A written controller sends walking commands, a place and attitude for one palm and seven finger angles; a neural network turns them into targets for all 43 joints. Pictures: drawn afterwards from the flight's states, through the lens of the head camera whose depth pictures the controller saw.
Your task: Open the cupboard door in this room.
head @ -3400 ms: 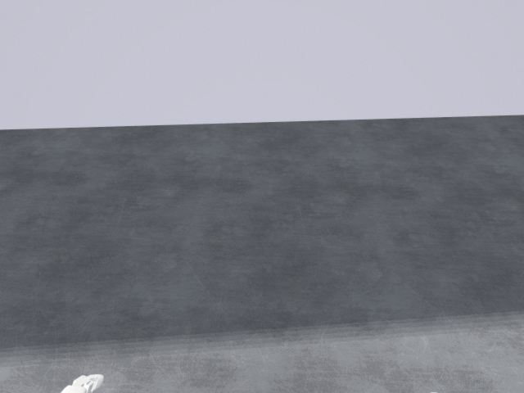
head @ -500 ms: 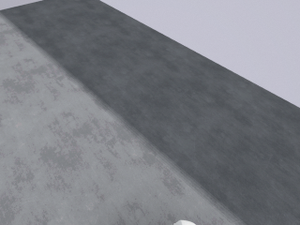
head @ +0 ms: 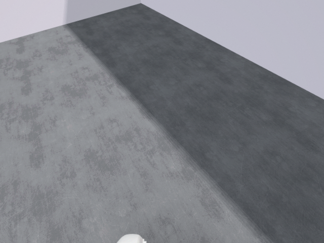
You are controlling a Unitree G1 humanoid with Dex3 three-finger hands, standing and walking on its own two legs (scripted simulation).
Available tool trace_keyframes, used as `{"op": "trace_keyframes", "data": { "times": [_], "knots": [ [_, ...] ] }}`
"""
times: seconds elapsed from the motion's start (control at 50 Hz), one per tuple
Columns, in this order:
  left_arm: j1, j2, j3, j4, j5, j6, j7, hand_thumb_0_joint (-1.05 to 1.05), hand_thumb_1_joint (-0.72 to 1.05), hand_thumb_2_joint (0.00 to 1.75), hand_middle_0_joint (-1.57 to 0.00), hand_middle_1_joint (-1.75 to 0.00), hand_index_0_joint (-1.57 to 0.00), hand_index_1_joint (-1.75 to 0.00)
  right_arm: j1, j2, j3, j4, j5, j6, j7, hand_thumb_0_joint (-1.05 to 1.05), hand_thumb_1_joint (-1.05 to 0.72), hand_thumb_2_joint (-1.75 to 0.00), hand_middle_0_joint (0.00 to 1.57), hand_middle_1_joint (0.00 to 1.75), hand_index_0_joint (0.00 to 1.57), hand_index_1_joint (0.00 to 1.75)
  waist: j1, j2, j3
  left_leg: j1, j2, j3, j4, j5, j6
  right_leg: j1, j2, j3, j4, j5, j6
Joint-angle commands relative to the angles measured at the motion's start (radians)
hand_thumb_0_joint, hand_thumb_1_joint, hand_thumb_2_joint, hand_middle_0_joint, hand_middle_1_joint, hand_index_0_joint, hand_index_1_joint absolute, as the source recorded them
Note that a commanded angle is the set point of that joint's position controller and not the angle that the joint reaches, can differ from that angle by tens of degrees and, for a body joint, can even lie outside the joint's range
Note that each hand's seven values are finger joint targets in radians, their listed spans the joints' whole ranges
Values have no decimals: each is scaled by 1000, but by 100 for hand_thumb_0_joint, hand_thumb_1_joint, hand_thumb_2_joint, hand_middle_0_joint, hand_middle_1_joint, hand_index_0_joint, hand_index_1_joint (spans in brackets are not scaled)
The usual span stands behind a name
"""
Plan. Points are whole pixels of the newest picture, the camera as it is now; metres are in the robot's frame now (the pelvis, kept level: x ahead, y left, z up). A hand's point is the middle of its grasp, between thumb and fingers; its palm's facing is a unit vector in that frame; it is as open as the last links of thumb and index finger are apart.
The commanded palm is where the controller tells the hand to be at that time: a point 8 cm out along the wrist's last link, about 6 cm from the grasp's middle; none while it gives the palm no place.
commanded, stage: turn or walk to find it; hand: left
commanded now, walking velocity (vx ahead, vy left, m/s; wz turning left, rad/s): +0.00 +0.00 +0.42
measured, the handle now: out of the picture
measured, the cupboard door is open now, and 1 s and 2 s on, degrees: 0 0 0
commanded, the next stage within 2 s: none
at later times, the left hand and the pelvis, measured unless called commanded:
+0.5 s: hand out of the picture +0.00 +0.27 -0.16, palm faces +0.24 -0.94 -0.26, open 7.4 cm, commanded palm none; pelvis -0.03 +0.04 +0.00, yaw +11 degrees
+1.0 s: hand out of the picture -0.10 +0.21 -0.17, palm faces +0.45 -0.86 -0.24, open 7.4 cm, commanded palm none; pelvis -0.07 +0.01 +0.00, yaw +25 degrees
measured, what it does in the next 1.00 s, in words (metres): steps on the spot, turning left: left foot, then right foot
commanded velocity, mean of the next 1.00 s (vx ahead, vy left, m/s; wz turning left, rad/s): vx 0.00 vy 0.00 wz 0.42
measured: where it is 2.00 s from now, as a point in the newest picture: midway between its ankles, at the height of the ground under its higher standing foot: outside the picture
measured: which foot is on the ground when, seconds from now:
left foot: up 0.00-0.16, down 0.18-0.64, up 0.66-1.00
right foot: down 0.00-0.18, up 0.20-0.62, down 0.64-1.00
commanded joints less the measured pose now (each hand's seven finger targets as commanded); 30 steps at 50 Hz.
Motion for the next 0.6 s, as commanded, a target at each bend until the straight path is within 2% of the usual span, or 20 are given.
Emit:
{"op": "trace_keyframes", "data": {
  "times": [0.0, 0.04, 0.06, 0.1, 0.12, 0.14, 0.16, 0.18, 0.2, 0.22, 0.24, 0.26, 0.28, 0.3, 0.38, 0.44, 0.48, 0.54, 0.56, 0.58],
  "knots": [
    [55, 232, 58, -43, 11, -18, 6, 0, 90, 90, -20, -30, -20, -30, -98, -42, 4, -90, 8, -30, -4, 0, -90, -90, 20, 30, 20, 30, 62, -205, -20, -13, 13, 48, -160, -66, -11, 51, -257, 153, -178, 326, -123],
    [76, 248, 65, -30, 13, -16, 5, 0, 90, 90, -20, -30, -20, -30, -116, -39, 11, -97, 14, -39, -5, 0, -90, -90, 20, 30, 20, 30, 75, -227, -52, 34, 10, 72, -263, -82, -4, 79, -270, 146, -133, 429, -128],
    [80, 254, 67, -27, 13, -15, 4, 0, 90, 90, -20, -30, -20, -30, -111, -37, 14, -96, 17, -44, -7, 0, -90, -90, 20, 30, 20, 30, 74, -236, -70, 56, 3, 85, -313, -82, 0, 97, -269, 136, -108, 478, -125],
    [67, 255, 70, -17, 11, -10, 4, 0, 90, 90, -20, -30, -20, -30, -68, -41, 16, -86, 17, -53, -12, 0, -90, -90, 20, 30, 20, 30, 49, -237, -96, 147, -5, 110, -480, 2, 9, 86, -262, 102, -38, 513, -88],
    [54, 250, 72, -16, 3, -6, 3, 0, 90, 90, -20, -30, -20, -30, -28, -56, 14, -76, 15, -59, -12, 0, -90, -90, 20, 30, 20, 30, 23, -196, -109, 244, 1, 108, -607, 123, 17, 37, -245, 61, 21, 456, -46],
    [65, 221, 65, -23, -7, 1, -1, 0, 90, 90, -20, -30, -20, -30, 6, -108, 4, -67, 12, -69, -12, 0, -90, -90, 20, 30, 20, 30, 3, -61, -142, 396, 68, 31, -705, 286, 44, -84, -196, 12, 151, 320, 10],
    [72, 151, 55, -58, -11, 7, -9, 0, 90, 90, -20, -30, -20, -30, 41, -212, -18, -72, 3, -77, -15, 0, -90, -90, 20, 30, 20, 30, -10, 246, -151, 506, 327, -292, -733, 624, 156, -334, -67, -37, 348, -169, 86],
    [3, 145, 36, -79, 0, 18, -2, 0, 90, 90, -20, -30, -20, -30, 83, -243, -26, -60, 8, -68, -21, 0, -90, -90, 20, 30, 20, 30, -42, 241, -139, 430, 401, -328, -756, 666, 230, -340, -43, 46, 499, -358, 84],
    [-44, 144, 43, -73, 0, 27, 3, 0, 90, 90, -20, -30, -20, -30, 78, -218, -21, -49, 4, -73, -35, 0, -90, -90, 20, 30, 20, 30, -47, 240, -111, 366, 358, -317, -771, 613, 229, -355, -41, 114, 571, -319, 81],
    [-62, 155, 49, -62, -3, 27, -3, 0, 90, 90, -20, -30, -20, -30, 30, -190, -11, -59, 2, -72, -42, 0, -90, -90, 20, 30, 20, 30, -30, 202, -60, 322, 316, -282, -774, 560, 228, -370, -47, 133, 611, -248, 79],
    [-35, 154, 52, -42, -4, 24, -11, 0, 90, 90, -20, -30, -20, -30, -31, -161, 1, -73, 3, -74, -45, 0, -90, -90, 20, 30, 20, 30, 2, 167, -43, 310, 271, -222, -772, 552, 217, -363, -48, 136, 621, -176, 82],
    [-8, 154, 53, -26, -4, 22, -15, 0, 90, 90, -20, -30, -20, -30, -55, -148, 6, -84, 4, -79, -45, 0, -90, -90, 20, 30, 20, 30, 17, 136, -52, 312, 239, -187, -768, 566, 207, -344, -41, 129, 620, -138, 86],
    [14, 153, 52, -13, -4, 21, -18, 0, 90, 90, -20, -30, -20, -30, -63, -148, 8, -90, 7, -83, -46, 0, -90, -90, 20, 30, 20, 30, 24, 129, -76, 325, 229, -167, -767, 573, 208, -333, -40, 126, 604, -122, 90],
    [14, 153, 51, -13, -4, 22, -18, 0, 90, 90, -20, -30, -20, -30, -56, -146, 6, -91, 7, -84, -46, 0, -90, -90, 20, 30, 20, 30, 18, 110, -82, 332, 216, -161, -767, 585, 208, -319, -33, 124, 583, -114, 94],
    [-15, 143, 46, -30, -6, 22, -15, 0, 90, 90, -20, -30, -20, -30, -21, -153, 0, -85, 7, -80, -44, 0, -90, -90, 20, 30, 20, 30, -1, 90, -88, 373, 224, -215, -770, 555, 230, -314, -13, 123, 477, -133, 101],
    [-42, 130, 44, -52, -9, 22, -11, 0, 90, 90, -20, -30, -20, -30, -17, -159, -7, -88, 1, -72, -41, 0, -90, -90, 20, 30, 20, 30, -9, 100, -76, 339, 226, -260, -770, 500, 239, -273, 2, 125, 386, -160, 97],
    [-37, 124, 42, -59, -9, 18, -10, 0, 90, 90, -20, -30, -20, -30, -24, -159, -10, -92, -1, -69, -38, 0, -90, -90, 20, 30, 20, 30, -5, 118, -79, 318, 217, -280, -762, 495, 236, -228, 17, 120, 310, -160, 89],
    [13, 120, 42, -56, -14, 11, -5, 0, 90, 90, -20, -30, -20, -30, -49, -162, -15, -105, -3, -63, -33, 0, -90, -90, 20, 30, 20, 30, 19, 123, -97, 259, 190, -300, -732, 481, 219, -114, 46, 106, 150, -104, 77],
    [37, 123, 43, -51, -14, 6, -4, 0, 90, 90, -20, -30, -20, -30, -53, -157, -16, -107, 0, -62, -32, 0, -90, -90, 20, 30, 20, 30, 30, 109, -104, 230, 173, -298, -709, 466, 204, -56, 52, 101, 70, -43, 74],
    [72, 135, 46, -44, -14, -2, -1, 0, 90, 90, -20, -30, -20, -30, -63, -148, -16, -110, 6, -61, -29, 0, -90, -90, 20, 30, 20, 30, 53, 86, -113, 169, 150, -282, -664, 418, 175, 41, 39, 105, -58, 51, 72]
  ]
}}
